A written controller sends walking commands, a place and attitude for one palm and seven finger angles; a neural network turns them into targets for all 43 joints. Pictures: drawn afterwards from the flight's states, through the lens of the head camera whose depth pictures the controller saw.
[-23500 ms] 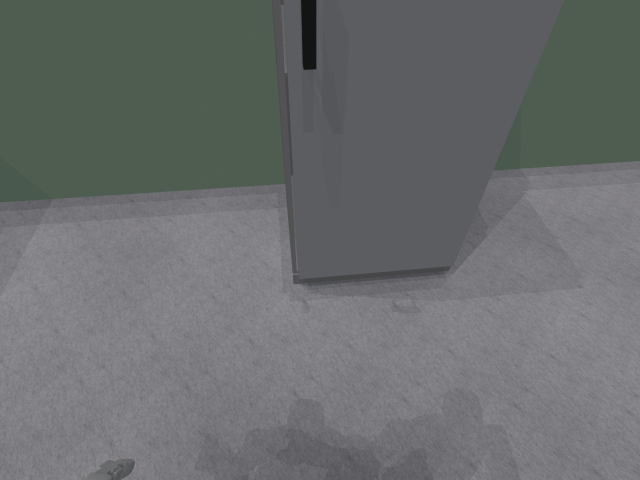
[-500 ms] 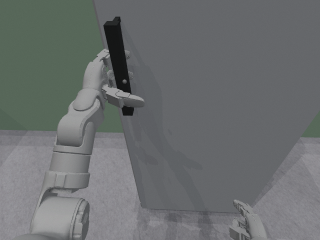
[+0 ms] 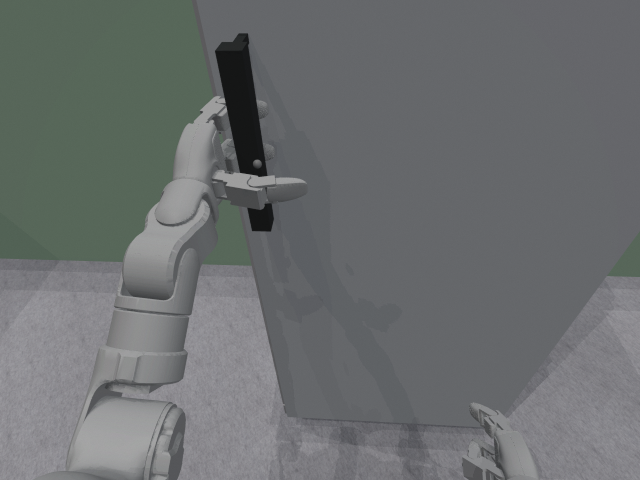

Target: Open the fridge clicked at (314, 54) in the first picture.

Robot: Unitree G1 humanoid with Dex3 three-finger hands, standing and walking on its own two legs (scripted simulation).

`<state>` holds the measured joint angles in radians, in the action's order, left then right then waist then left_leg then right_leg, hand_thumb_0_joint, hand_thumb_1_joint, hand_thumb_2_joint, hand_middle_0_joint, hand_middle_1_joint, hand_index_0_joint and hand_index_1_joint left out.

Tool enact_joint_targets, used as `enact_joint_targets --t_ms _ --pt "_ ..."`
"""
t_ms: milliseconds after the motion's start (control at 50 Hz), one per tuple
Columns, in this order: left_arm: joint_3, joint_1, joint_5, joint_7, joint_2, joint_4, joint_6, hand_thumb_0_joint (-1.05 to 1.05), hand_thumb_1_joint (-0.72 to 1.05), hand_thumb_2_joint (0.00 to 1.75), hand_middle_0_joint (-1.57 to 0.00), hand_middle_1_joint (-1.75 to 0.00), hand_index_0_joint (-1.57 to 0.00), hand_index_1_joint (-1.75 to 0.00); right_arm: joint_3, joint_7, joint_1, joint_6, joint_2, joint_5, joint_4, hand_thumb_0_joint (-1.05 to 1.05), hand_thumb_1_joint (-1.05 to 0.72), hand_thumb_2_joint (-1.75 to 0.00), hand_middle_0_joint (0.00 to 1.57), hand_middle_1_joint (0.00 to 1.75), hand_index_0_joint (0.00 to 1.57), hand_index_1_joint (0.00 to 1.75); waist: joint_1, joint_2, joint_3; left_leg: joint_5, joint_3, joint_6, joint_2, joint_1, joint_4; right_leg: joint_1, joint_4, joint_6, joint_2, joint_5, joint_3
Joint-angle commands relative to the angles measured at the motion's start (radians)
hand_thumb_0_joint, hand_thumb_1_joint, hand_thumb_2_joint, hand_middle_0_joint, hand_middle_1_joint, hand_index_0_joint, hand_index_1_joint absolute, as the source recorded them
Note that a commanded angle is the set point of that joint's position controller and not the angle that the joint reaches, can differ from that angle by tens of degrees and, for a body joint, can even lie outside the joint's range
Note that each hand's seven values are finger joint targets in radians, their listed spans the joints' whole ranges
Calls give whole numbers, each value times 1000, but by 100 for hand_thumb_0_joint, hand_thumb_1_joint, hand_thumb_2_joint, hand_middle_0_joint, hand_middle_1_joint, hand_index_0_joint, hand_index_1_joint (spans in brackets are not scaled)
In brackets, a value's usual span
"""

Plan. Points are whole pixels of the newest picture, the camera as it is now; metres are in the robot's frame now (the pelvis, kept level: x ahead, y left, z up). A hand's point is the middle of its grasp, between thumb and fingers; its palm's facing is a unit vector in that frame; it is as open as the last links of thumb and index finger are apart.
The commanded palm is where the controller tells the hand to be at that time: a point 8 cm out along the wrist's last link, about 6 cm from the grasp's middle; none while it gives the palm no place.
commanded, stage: grip the handle and tug to test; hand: left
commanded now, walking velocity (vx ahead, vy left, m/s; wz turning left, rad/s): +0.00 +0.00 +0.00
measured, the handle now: (253, 142) +0.44 +0.11 +0.24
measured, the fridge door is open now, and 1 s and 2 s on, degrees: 0 0 14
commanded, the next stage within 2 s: pull the door a little, standing still in 1.14 s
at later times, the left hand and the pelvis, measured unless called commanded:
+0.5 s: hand (261, 161) +0.38 +0.09 +0.25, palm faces +0.02 -1.00 -0.01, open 6.3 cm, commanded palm +0.35 +0.14 +0.25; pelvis +0.00 -0.01 +0.00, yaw +0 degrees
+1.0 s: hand (261, 163) +0.38 +0.09 +0.25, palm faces +0.00 -1.00 -0.03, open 6.4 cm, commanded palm +0.33 +0.14 +0.25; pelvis +0.01 -0.01 +0.00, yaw -1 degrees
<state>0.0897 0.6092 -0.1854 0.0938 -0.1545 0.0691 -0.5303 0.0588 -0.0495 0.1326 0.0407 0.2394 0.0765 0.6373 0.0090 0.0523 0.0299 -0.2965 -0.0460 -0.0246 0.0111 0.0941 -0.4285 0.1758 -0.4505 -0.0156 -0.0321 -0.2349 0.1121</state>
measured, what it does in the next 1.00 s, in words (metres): stands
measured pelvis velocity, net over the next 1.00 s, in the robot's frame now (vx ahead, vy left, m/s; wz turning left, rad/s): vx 0.01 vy -0.01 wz -0.01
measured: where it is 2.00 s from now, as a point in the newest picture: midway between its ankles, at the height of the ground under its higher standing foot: outside the picture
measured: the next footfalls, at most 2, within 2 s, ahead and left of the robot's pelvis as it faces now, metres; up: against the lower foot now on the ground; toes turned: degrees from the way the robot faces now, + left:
none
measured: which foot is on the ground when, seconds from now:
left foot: down 0.00-1.00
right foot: down 0.00-1.00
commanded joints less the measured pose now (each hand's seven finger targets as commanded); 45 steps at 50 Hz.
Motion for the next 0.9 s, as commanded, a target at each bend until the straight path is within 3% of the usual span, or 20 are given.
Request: enact_joint_targets --t_ms 0,80,120,160,180,240,260,280,300,360,420,440,480,540,580,700,740,780,840,880 --pt "10 521 -15 -14 -100 -230 84 0 20 60 -38 -130 -38 -130 -31 -6 -170 -55 93 -1 -162 0 -90 -90 20 30 20 30 -14 -71 287 358 79 -1 -22 -53 34 -102 27 -24 9 287 -53" --pt "40 477 -16 -13 -118 -193 83 0 39 68 -40 -133 -40 -133 -30 -4 -172 -50 96 -3 -162 0 -90 -90 20 30 20 30 0 -75 287 371 76 1 -20 -39 33 -124 23 -25 7 314 -53" --pt "5 504 -15 -16 -89 -206 83 0 48 72 -41 -134 -41 -134 -27 -1 -173 -49 87 2 -163 0 -90 -90 20 30 20 30 -12 -74 283 369 74 -1 -18 -40 31 -118 25 -24 7 317 -55" --pt "14 497 -16 -18 -94 -201 84 0 57 76 -42 -135 -42 -135 -29 0 -171 -50 87 1 -165 0 -90 -90 20 30 20 30 -10 -78 287 370 73 -3 -18 -42 27 -119 23 -23 9 324 -56" --pt "52 479 -13 -15 -137 -192 87 0 62 78 -42 -136 -42 -136 -31 -4 -172 -47 98 -1 -162 0 -90 -90 20 30 20 30 -1 -75 281 371 73 -3 -19 -38 31 -127 28 -24 6 323 -56" --pt "22 488 -18 -24 -102 -208 90 0 76 84 -44 -138 -44 -138 -28 -1 -174 -48 88 2 -170 0 -90 -90 20 30 20 30 -8 -94 290 360 70 -7 -15 -33 29 -136 27 -21 6 334 -58" --pt "21 510 -15 -28 -113 -228 94 0 81 86 -44 -139 -44 -139 -29 0 -170 -48 90 2 -167 0 -90 -90 20 30 20 30 -13 -86 297 367 67 -9 -14 -38 30 -139 27 -21 6 344 -60" --pt "66 456 -15 -24 -151 -213 96 0 85 88 -44 -139 -44 -139 -32 -4 -177 -46 98 -1 -173 0 -90 -90 20 30 20 30 3 -91 297 375 70 -9 -17 -36 30 -150 27 -21 6 346 -59" --pt "40 468 -16 -30 -128 -235 100 0 90 90 -45 -140 -45 -140 -28 -3 -176 -47 93 -1 -176 0 -90 -90 20 30 20 30 -4 -97 309 379 67 -11 -16 -36 34 -154 26 -19 3 354 -60" --pt "13 496 -16 -38 -105 -228 95 0 90 90 -45 -140 -45 -140 -28 -1 -172 -47 89 3 -171 0 -90 -90 20 30 20 30 -14 -78 289 368 65 -10 -14 -37 30 -140 28 -19 5 353 -60" --pt "53 454 -15 -35 -146 -229 92 0 90 90 -45 -140 -45 -140 -29 -3 -177 -45 92 4 -177 0 -90 -90 20 30 20 30 -2 -91 291 361 62 -14 -13 -28 32 -153 33 -18 5 349 -63" --pt "24 478 -13 -39 -121 -236 90 0 90 90 -45 -140 -45 -140 -28 -3 -178 -45 90 4 -176 0 -90 -90 20 30 20 30 -8 -68 294 362 59 -13 -10 -35 32 -148 31 -18 4 352 -64" --pt "74 438 -18 -35 -162 -222 92 0 90 90 -45 -140 -45 -140 -32 -6 -176 -46 97 2 -176 0 -90 -90 20 30 20 30 3 -94 299 363 65 -14 -13 -28 32 -161 33 -16 5 354 -62" --pt "16 482 -17 -43 -112 -241 88 0 90 90 -45 -140 -45 -140 -27 -5 -176 -45 91 6 -176 0 -90 -90 20 30 20 30 -12 -69 284 361 61 -14 -10 -33 33 -143 33 -18 5 353 -62" --pt "75 446 -18 -38 -170 -207 87 0 90 90 -45 -140 -45 -140 -30 -9 -172 -44 102 3 -169 0 -90 -90 20 30 20 30 -1 -90 281 351 63 -15 -13 -26 35 -148 39 -15 5 339 -63" --pt "32 463 -16 -43 -131 -262 95 0 90 90 -45 -140 -45 -140 -27 -4 -180 -45 93 5 -180 0 -90 -90 20 30 20 30 -4 -64 304 379 63 -14 -10 -41 34 -156 30 -19 4 363 -61" --pt "12 424 -18 -45 -97 -280 94 0 90 90 -45 -140 -45 -140 -30 2 -183 -47 87 5 -189 0 -90 -90 20 30 20 30 -2 -70 316 396 62 -13 -9 -47 27 -165 23 -18 6 387 -59" --pt "52 374 -18 -44 -135 -288 97 0 90 90 -45 -140 -45 -140 -32 3 -186 -42 95 1 -190 0 -90 -90 20 30 20 30 12 -64 317 406 65 -11 -12 -43 29 -178 19 -21 6 397 -59" --pt "30 326 -23 -56 -107 -340 97 0 90 90 -45 -140 -45 -140 -31 11 -191 -40 89 1 -205 0 -90 -90 20 30 20 30 11 -95 330 437 59 -15 -11 -39 22 -199 8 -17 6 453 -59" --pt "75 267 -25 -57 -149 -350 94 0 90 90 -45 -140 -45 -140 -34 12 -197 -32 99 -1 -211 0 -90 -90 20 30 20 30 25 -110 323 444 61 -12 -13 -24 26 -213 4 -17 6 462 -57"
